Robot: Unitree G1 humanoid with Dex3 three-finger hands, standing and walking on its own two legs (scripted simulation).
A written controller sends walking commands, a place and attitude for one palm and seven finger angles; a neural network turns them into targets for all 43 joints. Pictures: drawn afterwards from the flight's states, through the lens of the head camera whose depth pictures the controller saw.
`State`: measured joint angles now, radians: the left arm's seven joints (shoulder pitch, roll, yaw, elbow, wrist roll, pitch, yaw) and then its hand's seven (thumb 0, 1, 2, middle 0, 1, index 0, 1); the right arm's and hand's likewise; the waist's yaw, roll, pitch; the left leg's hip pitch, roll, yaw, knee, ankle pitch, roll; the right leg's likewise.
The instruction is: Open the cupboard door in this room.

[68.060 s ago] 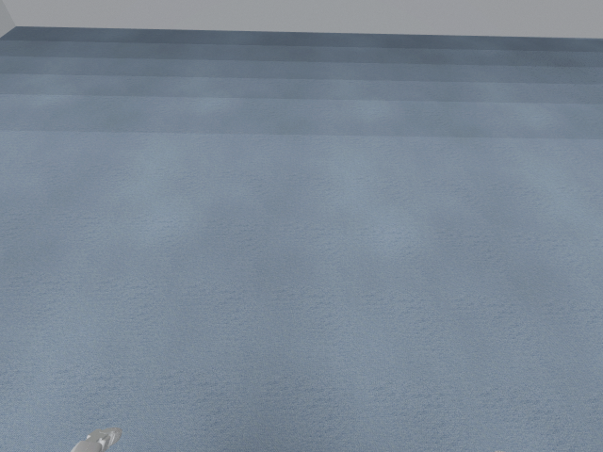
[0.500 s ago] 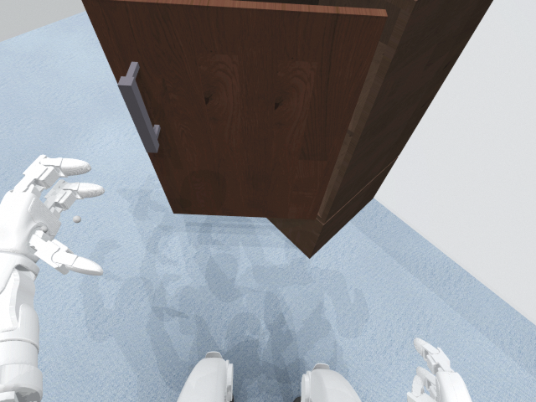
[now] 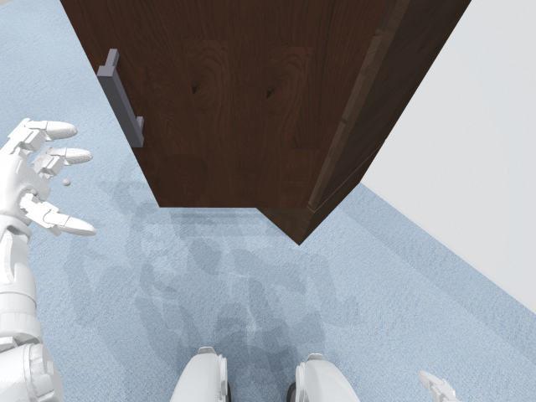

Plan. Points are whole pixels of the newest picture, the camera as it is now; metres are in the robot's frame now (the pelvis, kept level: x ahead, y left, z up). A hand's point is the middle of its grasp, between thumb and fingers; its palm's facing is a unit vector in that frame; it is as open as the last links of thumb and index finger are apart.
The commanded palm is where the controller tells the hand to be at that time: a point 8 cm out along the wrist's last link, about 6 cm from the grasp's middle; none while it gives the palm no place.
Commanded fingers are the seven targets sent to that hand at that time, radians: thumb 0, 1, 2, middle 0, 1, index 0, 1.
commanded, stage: move the hooked fingers beside the handle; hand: left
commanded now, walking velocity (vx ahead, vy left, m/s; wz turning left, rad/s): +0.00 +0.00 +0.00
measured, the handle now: (125, 102) +0.55 +0.24 +0.05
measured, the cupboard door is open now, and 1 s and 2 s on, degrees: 45 45 45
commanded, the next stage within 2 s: slide the fingers in behind the handle in 1.78 s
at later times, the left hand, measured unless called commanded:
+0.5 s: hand (82, 138) +0.47 +0.28 +0.06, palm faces +0.04 -1.00 -0.03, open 14.0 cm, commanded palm +0.46 +0.32 +0.05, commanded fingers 0.00 -0.50 0.30 -0.30 -1.20 -0.30 -1.20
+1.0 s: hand (86, 121) +0.51 +0.29 +0.05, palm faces +0.03 -1.00 -0.02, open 14.0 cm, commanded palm +0.50 +0.32 +0.05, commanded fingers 0.00 -0.50 0.30 -0.30 -1.20 -0.30 -1.20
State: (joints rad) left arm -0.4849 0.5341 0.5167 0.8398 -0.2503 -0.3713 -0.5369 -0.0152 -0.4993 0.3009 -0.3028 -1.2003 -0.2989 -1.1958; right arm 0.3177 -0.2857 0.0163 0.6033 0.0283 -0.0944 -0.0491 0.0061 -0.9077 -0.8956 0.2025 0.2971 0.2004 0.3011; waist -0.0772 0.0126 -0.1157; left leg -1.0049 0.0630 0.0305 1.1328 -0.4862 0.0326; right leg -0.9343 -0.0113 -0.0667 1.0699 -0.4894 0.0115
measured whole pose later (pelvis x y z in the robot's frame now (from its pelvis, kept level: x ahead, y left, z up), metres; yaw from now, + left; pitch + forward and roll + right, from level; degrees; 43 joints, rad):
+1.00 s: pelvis -0.01 +0.00 -0.03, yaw -2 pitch +28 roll -6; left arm -0.96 0.83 0.59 1.22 -0.09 -0.34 -0.51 -0.01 -0.50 0.30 -0.30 -1.20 -0.30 -1.20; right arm 0.36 -0.30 0.07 0.60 0.00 0.05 -0.03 0.00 -0.91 -0.90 0.20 0.30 0.20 0.30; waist -0.19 0.03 -0.09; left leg -1.24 0.09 0.00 1.25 -0.51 0.04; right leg -1.15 0.02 -0.08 1.15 -0.49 0.01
